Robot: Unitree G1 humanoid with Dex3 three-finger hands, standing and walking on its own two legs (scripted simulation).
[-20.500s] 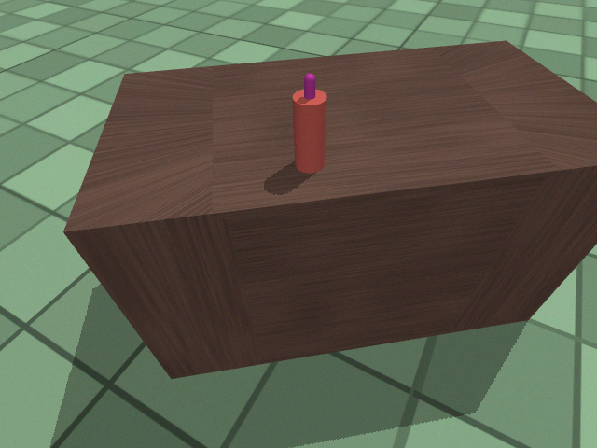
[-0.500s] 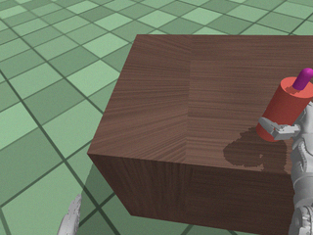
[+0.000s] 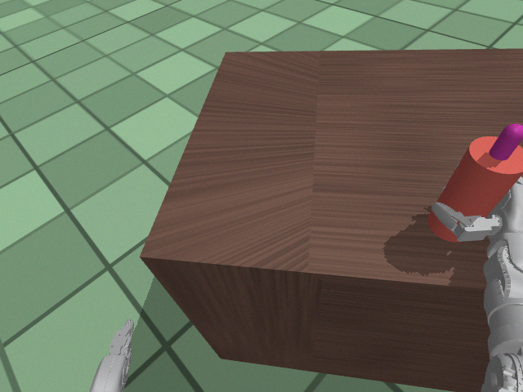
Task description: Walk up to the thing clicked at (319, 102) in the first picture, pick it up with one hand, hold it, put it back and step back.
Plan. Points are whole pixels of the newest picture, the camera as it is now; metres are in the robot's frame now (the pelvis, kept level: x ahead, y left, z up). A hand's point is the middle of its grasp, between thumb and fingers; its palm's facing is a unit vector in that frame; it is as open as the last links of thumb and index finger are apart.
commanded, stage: loosen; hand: right
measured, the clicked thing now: (477, 184) +0.42 -0.25 +0.11
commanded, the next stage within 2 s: open in 0.16 s
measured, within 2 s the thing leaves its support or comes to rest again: neither
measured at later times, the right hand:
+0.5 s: hand (463, 204) +0.42 -0.25 +0.06, palm faces +0.25 +0.97 +0.03, open 11.0 cm
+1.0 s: hand (502, 180) +0.42 -0.28 +0.12, palm faces +0.32 +0.95 +0.02, open 16.1 cm
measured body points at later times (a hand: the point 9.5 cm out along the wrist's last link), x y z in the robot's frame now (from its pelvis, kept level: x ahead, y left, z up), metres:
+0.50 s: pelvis -0.01 +0.00 -0.01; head +0.05 -0.03 +0.44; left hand +0.14 +0.26 -0.05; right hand +0.40 -0.30 +0.06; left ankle -0.03 +0.14 -0.71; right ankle +0.04 -0.12 -0.71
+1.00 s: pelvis +0.00 +0.00 +0.00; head +0.04 -0.02 +0.45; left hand +0.15 +0.26 -0.04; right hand +0.40 -0.33 +0.12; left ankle -0.03 +0.14 -0.71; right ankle +0.04 -0.12 -0.71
